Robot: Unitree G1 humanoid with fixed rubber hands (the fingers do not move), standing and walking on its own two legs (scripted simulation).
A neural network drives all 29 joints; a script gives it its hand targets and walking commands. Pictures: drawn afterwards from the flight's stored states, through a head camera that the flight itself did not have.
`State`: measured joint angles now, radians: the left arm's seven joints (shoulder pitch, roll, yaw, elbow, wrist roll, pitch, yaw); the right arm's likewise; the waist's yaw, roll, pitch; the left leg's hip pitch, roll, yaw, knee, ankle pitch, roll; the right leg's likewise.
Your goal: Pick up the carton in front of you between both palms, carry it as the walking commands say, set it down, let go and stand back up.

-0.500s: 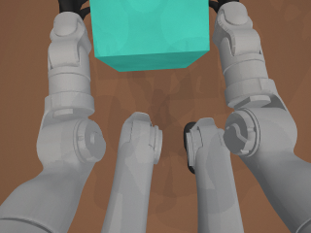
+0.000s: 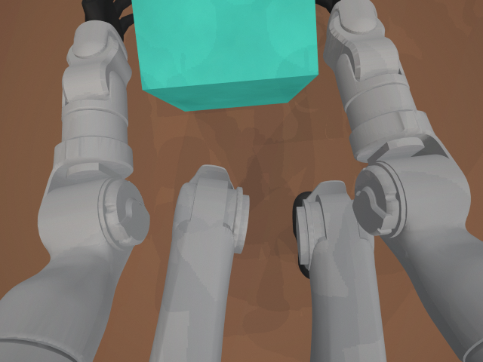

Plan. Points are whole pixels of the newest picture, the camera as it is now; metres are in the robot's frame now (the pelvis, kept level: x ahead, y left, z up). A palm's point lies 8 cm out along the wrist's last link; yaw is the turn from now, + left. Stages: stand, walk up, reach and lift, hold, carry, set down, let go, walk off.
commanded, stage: set down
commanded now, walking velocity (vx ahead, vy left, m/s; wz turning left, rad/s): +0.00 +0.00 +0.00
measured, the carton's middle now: (228, 33) +0.51 +0.10 -0.25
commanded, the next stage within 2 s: none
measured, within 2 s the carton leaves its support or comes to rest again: rests again in 0.84 s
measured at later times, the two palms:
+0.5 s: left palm (104, 22) +0.49 +0.26 -0.16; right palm out of the picture +0.55 -0.05 -0.17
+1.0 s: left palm (100, 40) +0.48 +0.29 -0.21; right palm (368, 16) +0.54 -0.10 -0.22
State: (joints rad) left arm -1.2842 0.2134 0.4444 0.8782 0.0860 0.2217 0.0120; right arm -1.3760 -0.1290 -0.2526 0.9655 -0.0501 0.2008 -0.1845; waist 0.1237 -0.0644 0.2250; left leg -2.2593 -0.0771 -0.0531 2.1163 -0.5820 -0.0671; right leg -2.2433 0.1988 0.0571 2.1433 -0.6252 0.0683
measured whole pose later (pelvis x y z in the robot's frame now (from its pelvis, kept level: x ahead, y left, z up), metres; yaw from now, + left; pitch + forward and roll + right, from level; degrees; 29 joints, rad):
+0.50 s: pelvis -0.01 +0.00 -0.01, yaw +0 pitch +38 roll +0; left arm -1.36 0.24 0.52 0.93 0.18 0.21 -0.09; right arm -1.48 -0.15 -0.37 1.05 -0.16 0.17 -0.08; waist 0.12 -0.05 0.31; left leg -2.25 -0.05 -0.03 2.14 -0.56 -0.04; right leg -2.22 0.17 0.05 2.17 -0.61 0.06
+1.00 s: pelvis +0.00 +0.00 -0.02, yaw +1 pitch +36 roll +0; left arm -1.38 0.40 0.32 1.13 -0.10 0.01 0.02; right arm -1.43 -0.33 -0.06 1.06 0.14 0.08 -0.13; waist 0.09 -0.03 0.43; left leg -2.25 -0.01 -0.01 2.19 -0.58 -0.01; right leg -2.21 0.12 0.02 2.22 -0.65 0.04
